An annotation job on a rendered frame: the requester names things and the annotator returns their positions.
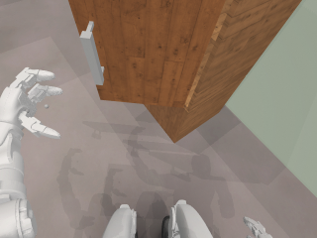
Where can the handle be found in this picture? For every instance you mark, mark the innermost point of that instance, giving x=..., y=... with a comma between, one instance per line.
x=92, y=57

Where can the robot right hand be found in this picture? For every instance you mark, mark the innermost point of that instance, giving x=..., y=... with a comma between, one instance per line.
x=257, y=229

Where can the robot left hand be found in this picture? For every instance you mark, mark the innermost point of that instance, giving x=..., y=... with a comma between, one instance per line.
x=14, y=101

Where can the robot left thigh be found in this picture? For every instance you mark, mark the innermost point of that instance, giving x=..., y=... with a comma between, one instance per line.
x=122, y=224

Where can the cupboard door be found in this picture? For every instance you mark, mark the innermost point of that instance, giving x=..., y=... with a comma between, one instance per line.
x=151, y=50

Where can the robot left forearm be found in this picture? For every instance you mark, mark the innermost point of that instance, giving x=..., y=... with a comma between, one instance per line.
x=11, y=163

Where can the robot left upper arm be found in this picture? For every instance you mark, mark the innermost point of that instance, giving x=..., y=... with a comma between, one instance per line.
x=17, y=219

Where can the robot right shin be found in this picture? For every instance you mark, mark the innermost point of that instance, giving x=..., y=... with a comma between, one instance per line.
x=175, y=234

